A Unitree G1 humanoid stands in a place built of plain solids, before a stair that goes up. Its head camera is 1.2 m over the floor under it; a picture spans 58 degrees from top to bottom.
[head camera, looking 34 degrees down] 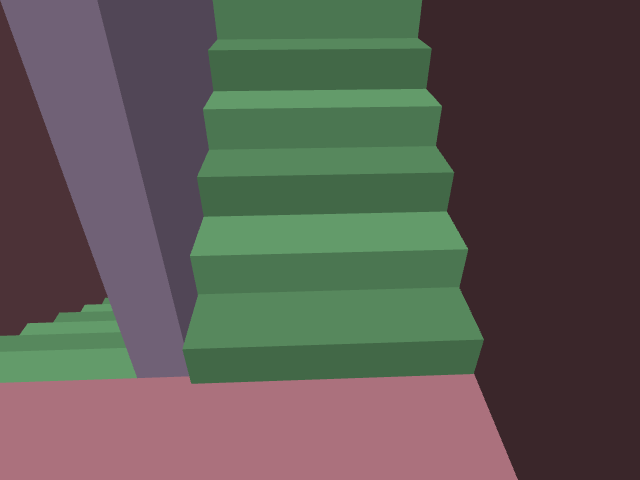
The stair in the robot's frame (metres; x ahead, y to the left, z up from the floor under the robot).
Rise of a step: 0.17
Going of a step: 0.26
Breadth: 0.96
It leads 2 degrees to the left of straight ahead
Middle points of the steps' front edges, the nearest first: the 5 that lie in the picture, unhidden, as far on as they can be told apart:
0.94 -0.05 0.17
1.20 -0.04 0.34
1.46 -0.03 0.51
1.72 -0.01 0.68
1.98 0.00 0.84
